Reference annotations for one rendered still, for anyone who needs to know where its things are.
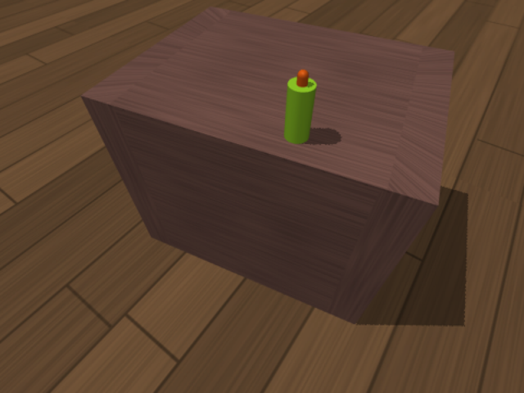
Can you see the bottle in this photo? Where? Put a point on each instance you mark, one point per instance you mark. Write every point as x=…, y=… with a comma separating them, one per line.
x=299, y=108

